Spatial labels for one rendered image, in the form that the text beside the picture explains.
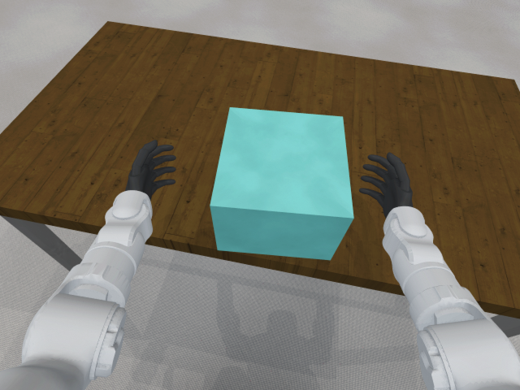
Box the left robot hand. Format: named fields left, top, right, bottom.
left=125, top=140, right=176, bottom=200

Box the carton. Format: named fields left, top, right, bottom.
left=210, top=107, right=354, bottom=260

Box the robot right upper arm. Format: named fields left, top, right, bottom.
left=417, top=318, right=520, bottom=390

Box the table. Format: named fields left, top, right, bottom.
left=0, top=21, right=520, bottom=338

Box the right robot hand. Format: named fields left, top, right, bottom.
left=359, top=152, right=413, bottom=218

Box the robot left upper arm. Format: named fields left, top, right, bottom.
left=0, top=293, right=127, bottom=390

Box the robot right forearm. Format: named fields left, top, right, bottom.
left=383, top=206, right=520, bottom=371

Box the robot left forearm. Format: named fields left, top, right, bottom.
left=22, top=190, right=153, bottom=362

